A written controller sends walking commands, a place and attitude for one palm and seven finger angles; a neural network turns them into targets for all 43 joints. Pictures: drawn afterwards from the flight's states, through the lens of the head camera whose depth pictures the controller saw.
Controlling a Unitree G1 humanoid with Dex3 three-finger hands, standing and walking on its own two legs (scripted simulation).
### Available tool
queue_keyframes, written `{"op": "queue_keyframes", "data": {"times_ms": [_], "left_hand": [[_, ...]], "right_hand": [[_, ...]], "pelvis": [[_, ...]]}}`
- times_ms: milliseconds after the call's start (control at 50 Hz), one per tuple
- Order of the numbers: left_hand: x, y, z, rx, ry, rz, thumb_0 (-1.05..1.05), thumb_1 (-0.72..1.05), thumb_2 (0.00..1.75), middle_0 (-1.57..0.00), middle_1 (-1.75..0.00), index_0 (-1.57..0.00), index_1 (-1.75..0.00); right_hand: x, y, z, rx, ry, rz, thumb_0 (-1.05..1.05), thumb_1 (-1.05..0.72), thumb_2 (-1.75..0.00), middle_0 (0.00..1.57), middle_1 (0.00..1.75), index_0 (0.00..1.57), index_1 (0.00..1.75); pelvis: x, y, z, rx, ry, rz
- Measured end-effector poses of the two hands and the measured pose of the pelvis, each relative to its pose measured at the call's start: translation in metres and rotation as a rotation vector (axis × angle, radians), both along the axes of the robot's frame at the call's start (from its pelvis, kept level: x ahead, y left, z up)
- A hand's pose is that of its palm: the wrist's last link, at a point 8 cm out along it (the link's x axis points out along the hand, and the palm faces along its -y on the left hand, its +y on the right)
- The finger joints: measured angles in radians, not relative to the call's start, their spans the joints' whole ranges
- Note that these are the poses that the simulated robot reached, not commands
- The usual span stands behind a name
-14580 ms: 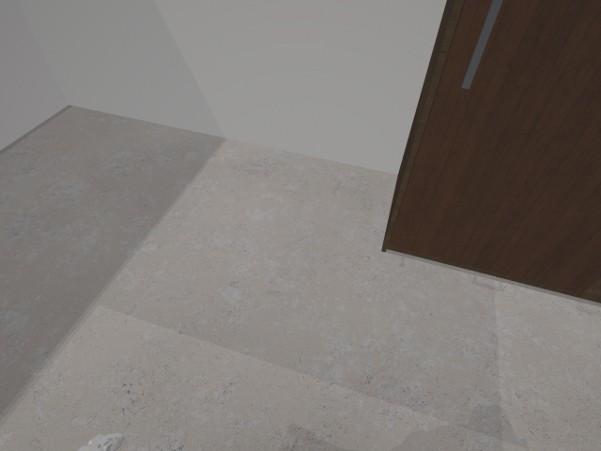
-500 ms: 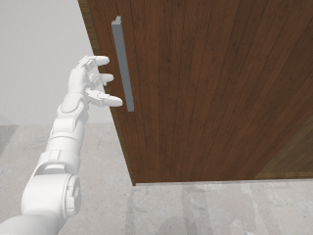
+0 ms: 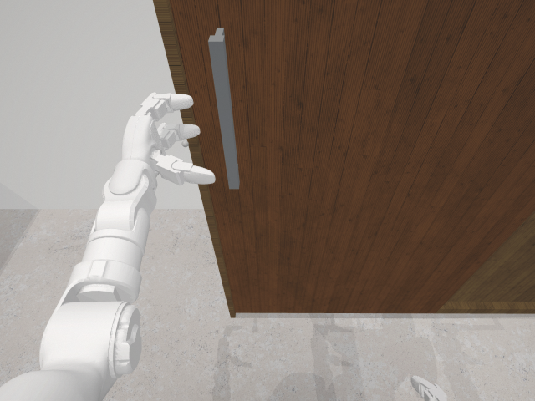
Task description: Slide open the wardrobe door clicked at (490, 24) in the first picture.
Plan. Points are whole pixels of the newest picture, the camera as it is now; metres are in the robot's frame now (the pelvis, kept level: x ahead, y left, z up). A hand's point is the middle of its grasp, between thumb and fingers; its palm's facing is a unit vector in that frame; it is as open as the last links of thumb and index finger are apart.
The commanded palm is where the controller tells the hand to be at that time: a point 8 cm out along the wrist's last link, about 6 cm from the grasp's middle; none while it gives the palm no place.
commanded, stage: move the hooked fingers beside the handle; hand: left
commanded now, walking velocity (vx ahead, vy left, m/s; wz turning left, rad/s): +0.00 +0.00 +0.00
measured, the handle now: (228, 119) +0.52 +0.08 +0.16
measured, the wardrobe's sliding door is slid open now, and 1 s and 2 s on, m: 0.00 0.00 0.00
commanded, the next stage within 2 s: feel for the door with the fingertips in 0.18 s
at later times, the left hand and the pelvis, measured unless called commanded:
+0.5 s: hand (200, 145) +0.44 +0.11 +0.17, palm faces -0.03 -1.00 +0.01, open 14.0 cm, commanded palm +0.41 +0.16 +0.17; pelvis +0.00 +0.00 +0.00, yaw +0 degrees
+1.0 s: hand (215, 136) +0.45 +0.09 +0.17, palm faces +0.00 -1.00 -0.01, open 14.0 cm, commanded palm +0.43 +0.15 +0.17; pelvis -0.01 -0.01 +0.00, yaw +1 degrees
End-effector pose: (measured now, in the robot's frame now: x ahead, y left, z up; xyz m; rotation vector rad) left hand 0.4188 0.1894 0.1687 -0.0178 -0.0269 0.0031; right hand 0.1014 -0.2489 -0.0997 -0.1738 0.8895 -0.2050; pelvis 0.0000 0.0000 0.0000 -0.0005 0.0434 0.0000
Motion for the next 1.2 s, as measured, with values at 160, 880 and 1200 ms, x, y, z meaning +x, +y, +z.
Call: {"op": "queue_keyframes", "data": {"times_ms": [160, 880, 1200], "left_hand": [[0.003, 0.0, -0.004, 0.009, 0.043, 0.004, -0.01, -0.5, 0.3, -0.3, -1.2, -0.3, -1.2], [0.003, -0.042, 0.001, 0.022, 0.031, 0.006, -0.01, -0.5, 0.3, -0.3, -1.21, -0.3, -1.22], [0.028, -0.044, -0.002, 0.014, 0.026, -0.009, -0.01, -0.5, 0.3, -0.33, -1.23, -0.33, -1.23]], "right_hand": [[-0.004, 0.004, -0.003, 0.012, 0.014, 0.004, 0.01, -0.91, -0.9, 0.2, 0.3, 0.2, 0.3], [-0.013, -0.002, -0.008, 0.024, 0.037, 0.009, 0.01, -0.91, -0.9, 0.2, 0.3, 0.2, 0.3], [-0.053, -0.014, -0.015, 0.003, 0.145, -0.047, 0.01, -0.91, -0.9, 0.2, 0.3, 0.2, 0.3]], "pelvis": [[-0.002, 0.001, -0.001, 0.0, 0.003, 0.003], [-0.008, -0.009, -0.001, 0.003, -0.003, 0.011], [-0.005, -0.009, -0.002, 0.002, 0.038, 0.002]]}}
